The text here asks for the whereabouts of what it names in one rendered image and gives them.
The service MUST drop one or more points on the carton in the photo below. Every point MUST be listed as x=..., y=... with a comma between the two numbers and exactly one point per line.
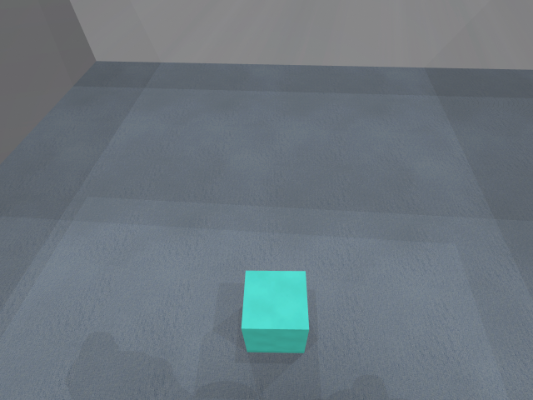
x=275, y=312

